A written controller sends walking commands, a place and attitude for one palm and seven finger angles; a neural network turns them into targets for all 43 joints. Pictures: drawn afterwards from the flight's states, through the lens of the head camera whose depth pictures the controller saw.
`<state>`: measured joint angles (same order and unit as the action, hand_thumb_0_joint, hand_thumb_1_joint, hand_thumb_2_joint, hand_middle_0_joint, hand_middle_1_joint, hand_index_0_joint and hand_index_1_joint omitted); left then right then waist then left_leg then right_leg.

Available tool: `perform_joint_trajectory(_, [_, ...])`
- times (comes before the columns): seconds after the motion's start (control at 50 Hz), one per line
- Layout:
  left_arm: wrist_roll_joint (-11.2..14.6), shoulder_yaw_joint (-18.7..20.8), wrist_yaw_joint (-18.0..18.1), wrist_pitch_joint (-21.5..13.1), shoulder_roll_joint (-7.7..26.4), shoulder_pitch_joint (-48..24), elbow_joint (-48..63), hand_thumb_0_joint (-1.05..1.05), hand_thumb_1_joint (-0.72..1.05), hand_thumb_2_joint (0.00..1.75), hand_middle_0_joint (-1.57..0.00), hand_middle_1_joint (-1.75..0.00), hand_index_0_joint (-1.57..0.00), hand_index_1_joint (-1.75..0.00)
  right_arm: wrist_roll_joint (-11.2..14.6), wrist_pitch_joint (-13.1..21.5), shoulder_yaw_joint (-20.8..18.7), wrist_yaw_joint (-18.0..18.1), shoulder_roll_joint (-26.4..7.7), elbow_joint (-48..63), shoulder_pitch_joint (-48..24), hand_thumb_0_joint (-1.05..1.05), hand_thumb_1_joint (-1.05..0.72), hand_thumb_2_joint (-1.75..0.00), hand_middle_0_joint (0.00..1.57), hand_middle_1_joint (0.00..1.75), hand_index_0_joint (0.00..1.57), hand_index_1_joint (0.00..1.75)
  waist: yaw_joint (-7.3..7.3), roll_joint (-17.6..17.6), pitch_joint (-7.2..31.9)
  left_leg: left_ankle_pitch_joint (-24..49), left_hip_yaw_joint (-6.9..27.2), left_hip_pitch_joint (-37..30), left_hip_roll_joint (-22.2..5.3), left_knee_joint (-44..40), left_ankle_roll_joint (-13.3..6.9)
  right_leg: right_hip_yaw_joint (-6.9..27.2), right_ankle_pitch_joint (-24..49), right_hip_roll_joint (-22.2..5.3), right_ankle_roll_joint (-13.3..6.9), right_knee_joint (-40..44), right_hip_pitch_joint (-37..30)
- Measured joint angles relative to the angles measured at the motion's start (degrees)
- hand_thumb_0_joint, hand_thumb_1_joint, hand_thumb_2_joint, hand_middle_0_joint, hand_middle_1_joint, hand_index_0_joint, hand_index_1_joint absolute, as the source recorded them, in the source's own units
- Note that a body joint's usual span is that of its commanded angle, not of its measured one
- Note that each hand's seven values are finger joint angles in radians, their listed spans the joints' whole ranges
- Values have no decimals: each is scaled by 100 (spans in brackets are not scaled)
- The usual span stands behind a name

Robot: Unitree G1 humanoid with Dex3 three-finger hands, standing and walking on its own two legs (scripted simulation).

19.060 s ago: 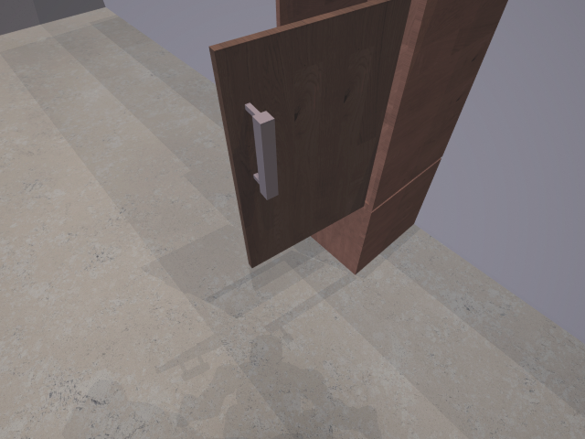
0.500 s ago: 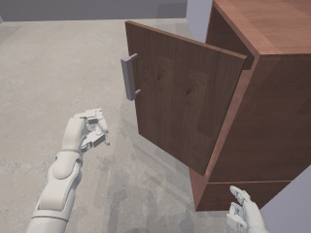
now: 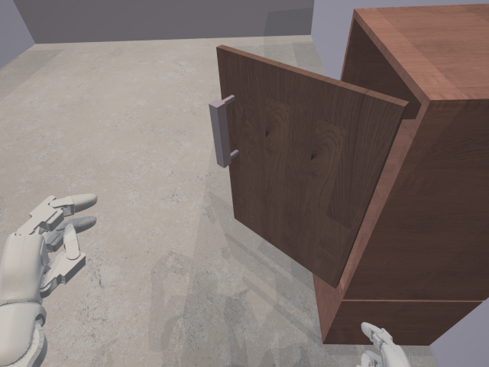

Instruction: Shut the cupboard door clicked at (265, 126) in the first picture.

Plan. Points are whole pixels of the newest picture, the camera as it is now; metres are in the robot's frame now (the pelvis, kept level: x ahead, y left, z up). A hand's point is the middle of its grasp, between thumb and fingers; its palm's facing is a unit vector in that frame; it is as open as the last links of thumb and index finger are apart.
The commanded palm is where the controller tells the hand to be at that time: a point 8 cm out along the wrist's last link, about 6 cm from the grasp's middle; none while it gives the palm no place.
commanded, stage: draw the hand back to the body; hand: left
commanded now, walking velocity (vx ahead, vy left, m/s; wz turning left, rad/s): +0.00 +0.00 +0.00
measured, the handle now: (227, 132) +0.63 +0.12 +0.05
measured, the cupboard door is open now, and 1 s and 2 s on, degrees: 50 50 50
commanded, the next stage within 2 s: step back with the hand held close in 0.46 s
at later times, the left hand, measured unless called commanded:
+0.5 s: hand (62, 267) +0.19 +0.25 +0.16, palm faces +0.43 -0.81 -0.40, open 7.4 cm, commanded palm +0.14 +0.29 +0.17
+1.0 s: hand (55, 274) +0.18 +0.26 +0.15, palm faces +0.34 -0.80 -0.50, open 7.4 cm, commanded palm +0.12 +0.30 +0.17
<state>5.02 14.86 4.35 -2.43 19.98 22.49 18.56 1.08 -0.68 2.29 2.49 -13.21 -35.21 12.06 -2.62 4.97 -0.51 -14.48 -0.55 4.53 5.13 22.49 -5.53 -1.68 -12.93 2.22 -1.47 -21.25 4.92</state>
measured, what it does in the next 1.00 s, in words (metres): stands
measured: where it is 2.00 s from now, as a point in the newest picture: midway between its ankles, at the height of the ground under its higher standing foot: outside the picture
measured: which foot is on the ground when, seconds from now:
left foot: down 0.00-1.00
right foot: down 0.00-1.00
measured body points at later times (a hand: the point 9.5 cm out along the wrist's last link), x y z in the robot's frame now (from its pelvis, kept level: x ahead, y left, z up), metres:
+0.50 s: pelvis +0.00 -0.01 +0.00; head -0.02 -0.03 +0.45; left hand +0.16 +0.29 +0.18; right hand +0.19 -0.23 -0.09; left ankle -0.02 +0.05 -0.74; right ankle -0.01 -0.11 -0.74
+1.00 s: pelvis -0.03 +0.00 -0.01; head -0.02 +0.00 +0.44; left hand +0.16 +0.30 +0.18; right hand +0.14 -0.26 -0.09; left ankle -0.02 +0.05 -0.74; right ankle -0.01 -0.11 -0.74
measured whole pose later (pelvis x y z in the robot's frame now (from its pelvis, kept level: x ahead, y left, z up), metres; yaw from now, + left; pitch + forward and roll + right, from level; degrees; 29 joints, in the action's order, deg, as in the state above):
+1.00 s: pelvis -0.03 +0.00 -0.01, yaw -2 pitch +1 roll -1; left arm 4.4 23.3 6.2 -9.1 25.7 31.8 26.1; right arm 1.6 -3.7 -1.3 4.4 -14.8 -31.2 10.8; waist 0.1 1.6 1.1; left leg -15.5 -3.0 15.9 4.7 30.1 -6.0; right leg -0.2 -13.6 2.4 -1.2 -29.8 17.2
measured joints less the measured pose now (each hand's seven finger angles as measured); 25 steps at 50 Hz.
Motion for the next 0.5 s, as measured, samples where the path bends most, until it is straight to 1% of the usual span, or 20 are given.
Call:
perform_joint_trajectory(0.12, [30, 480, 57, -124, 179, 521, 331, 1, 90, 90, -38, -50, -39, -50, 25, 163, -125, 23, -70, -17, 31, 1, -91, -90, 20, 30, 20, 30, -38, -15, 57, -34, -2, 27, -20, 52, 15, -1, -12, 20, -9, -15, 12])
perform_joint_trajectory(0.16, [10, 559, 89, -169, 180, 564, 365, 1, 90, 90, -34, -45, -34, -45, 25, 231, -158, 24, -96, -22, 22, 1, -91, -90, 20, 30, 20, 30, -65, -17, 47, -35, 14, 36, -14, 68, 19, -18, -21, 13, -11, -38, 19])
perform_joint_trajectory(0.24, [-23, 502, 138, -215, 48, 447, 332, 1, 90, 90, -27, -37, -27, -38, 14, 327, -179, 34, -135, -46, -33, 1, -91, -90, 20, 30, 20, 30, -121, -18, 15, -11, 50, 63, 10, 81, 17, -59, -39, -14, -14, -96, 55])
perform_joint_trajectory(0.3, [-21, 419, 135, -219, -12, 401, 312, 1, 90, 90, -24, -34, -24, -34, 4, 363, -154, 43, -101, -59, -82, 1, -91, -90, 20, 30, 20, 30, -131, -48, 18, 1, 56, 74, 6, 78, 25, -66, -39, -10, -29, -107, 72])
perform_joint_trajectory(0.38, [-20, 364, 120, -203, 9, 406, 328, 1, 90, 90, -22, -32, -22, -32, -8, 399, -102, 48, -20, -44, -113, 1, -91, -90, 20, 30, 20, 30, -117, -89, 42, -16, 43, 71, -29, 91, 49, -53, -32, 27, -59, -93, 64])
perform_joint_trajectory(0.5, [-5, 403, 106, -187, 80, 407, 361, 1, 89, 90, -21, -31, -21, -31, -21, 411, -62, 30, 37, -27, -112, 1, -91, -90, 20, 30, 20, 30, -82, -79, 52, -36, 21, 48, -72, 95, 84, -30, -23, 70, -93, -68, 38])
